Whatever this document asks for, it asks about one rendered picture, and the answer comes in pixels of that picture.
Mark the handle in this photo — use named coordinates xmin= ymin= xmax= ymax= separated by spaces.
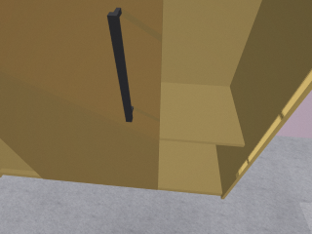
xmin=107 ymin=7 xmax=134 ymax=123

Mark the wardrobe door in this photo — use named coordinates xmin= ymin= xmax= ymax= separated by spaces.
xmin=0 ymin=0 xmax=164 ymax=190
xmin=0 ymin=138 xmax=34 ymax=172

